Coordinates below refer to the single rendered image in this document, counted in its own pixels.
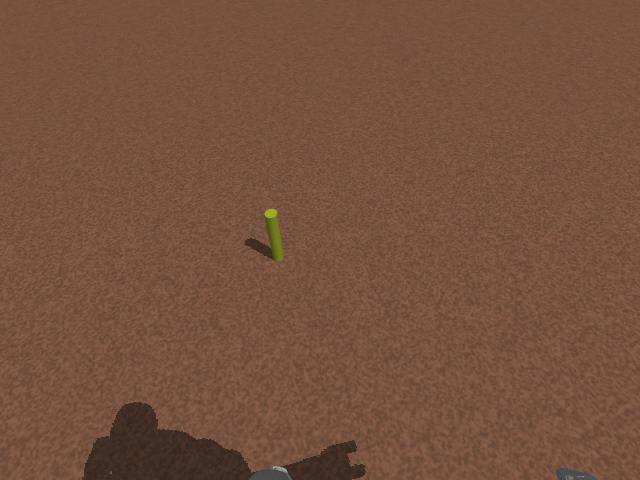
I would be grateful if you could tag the can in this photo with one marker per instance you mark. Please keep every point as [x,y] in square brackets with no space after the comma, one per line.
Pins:
[273,228]

